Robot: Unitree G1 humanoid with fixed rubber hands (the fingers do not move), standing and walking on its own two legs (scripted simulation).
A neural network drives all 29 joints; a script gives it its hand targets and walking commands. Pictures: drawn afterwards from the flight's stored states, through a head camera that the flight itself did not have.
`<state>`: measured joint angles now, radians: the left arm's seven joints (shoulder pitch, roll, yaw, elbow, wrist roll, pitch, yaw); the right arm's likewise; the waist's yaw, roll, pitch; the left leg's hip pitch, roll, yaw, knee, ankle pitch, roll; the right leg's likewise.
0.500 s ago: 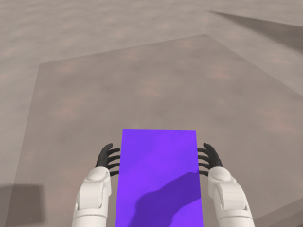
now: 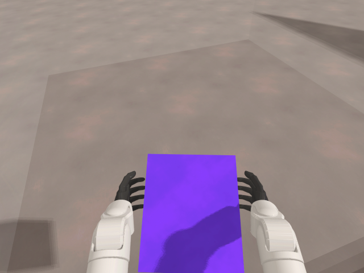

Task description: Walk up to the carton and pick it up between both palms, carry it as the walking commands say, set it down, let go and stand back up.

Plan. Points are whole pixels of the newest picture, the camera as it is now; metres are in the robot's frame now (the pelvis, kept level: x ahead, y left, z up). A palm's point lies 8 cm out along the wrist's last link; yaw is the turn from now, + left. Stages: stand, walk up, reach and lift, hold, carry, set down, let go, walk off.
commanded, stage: carry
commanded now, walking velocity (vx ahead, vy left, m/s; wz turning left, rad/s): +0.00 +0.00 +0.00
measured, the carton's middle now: (190, 210) +0.31 +0.00 -0.06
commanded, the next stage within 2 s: hold in 0.22 s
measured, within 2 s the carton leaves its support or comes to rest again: neither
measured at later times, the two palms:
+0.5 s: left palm (127, 174) +0.33 +0.14 +0.07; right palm (263, 179) +0.30 -0.15 +0.08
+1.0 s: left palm (126, 188) +0.34 +0.16 +0.01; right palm (246, 188) +0.33 -0.13 +0.01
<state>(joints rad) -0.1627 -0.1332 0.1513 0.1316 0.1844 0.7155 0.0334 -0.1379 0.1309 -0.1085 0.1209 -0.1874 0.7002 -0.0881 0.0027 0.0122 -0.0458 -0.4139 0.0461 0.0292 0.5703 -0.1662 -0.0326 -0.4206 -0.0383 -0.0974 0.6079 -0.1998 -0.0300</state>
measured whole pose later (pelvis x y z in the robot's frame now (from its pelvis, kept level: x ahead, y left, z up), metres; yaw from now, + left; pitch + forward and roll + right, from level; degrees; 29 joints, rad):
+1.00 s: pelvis +0.05 +0.03 +0.01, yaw -8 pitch -5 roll +0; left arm -0.25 -0.15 0.26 0.42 0.23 0.61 0.07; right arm -0.32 0.17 -0.26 0.51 -0.26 0.53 -0.08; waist 0.06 0.03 0.04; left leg -0.18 -0.06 -0.07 0.55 -0.28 0.02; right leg -0.21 0.05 0.11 0.56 -0.26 0.00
